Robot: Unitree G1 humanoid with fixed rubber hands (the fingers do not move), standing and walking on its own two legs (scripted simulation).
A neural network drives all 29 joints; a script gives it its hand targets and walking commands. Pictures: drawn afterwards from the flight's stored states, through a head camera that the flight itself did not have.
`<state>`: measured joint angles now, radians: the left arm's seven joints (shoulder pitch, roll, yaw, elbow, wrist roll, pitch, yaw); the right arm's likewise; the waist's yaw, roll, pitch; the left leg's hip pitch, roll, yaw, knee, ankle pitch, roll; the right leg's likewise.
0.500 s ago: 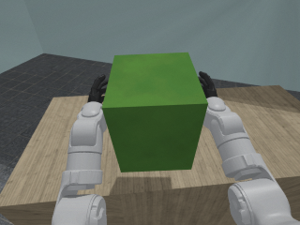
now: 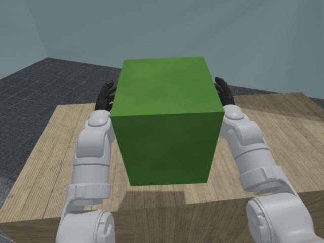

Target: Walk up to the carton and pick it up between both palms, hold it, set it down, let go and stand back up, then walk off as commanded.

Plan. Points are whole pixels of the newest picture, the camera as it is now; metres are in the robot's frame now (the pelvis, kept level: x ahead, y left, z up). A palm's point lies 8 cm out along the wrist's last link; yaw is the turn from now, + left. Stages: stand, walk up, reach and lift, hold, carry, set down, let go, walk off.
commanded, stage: hold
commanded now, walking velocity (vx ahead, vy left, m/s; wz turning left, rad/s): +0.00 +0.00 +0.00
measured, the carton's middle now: (166, 122) +0.39 +0.01 +0.16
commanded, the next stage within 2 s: set down in 0.56 s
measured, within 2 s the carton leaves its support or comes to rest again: neither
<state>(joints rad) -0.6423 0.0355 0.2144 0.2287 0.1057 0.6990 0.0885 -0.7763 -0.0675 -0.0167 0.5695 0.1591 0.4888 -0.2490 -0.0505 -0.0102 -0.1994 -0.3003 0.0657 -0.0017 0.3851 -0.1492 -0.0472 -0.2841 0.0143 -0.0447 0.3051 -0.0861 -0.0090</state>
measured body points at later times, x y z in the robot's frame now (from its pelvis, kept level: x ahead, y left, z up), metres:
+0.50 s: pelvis +0.00 +0.00 +0.00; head -0.05 +0.01 +0.45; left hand +0.39 +0.16 +0.20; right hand +0.40 -0.14 +0.20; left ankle +0.03 +0.14 -0.75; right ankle +0.04 -0.11 -0.75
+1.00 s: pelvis +0.00 +0.00 +0.00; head -0.01 +0.02 +0.45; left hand +0.40 +0.16 +0.19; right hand +0.42 -0.14 +0.18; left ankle +0.03 +0.14 -0.75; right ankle +0.04 -0.11 -0.75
